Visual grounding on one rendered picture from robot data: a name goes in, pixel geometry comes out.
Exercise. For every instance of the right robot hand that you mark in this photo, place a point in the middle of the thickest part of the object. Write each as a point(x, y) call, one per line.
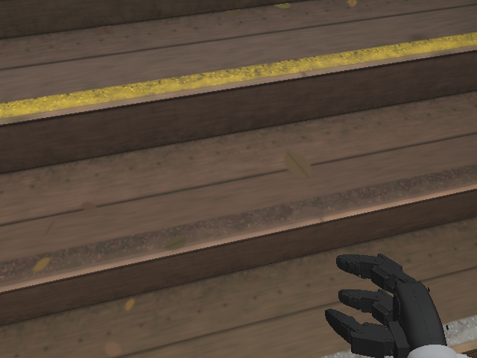
point(410, 315)

